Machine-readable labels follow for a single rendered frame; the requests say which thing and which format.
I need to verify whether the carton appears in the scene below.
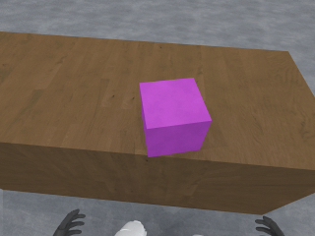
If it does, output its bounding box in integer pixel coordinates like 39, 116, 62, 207
139, 78, 212, 157

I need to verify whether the pedestal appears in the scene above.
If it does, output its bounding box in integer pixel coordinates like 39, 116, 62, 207
0, 31, 315, 215

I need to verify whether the right robot hand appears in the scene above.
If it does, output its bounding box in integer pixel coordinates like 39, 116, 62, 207
255, 215, 284, 236

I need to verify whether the left robot hand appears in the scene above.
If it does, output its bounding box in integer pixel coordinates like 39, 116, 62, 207
53, 209, 86, 236

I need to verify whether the robot left thigh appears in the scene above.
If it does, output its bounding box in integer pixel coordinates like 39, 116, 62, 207
115, 221, 147, 236

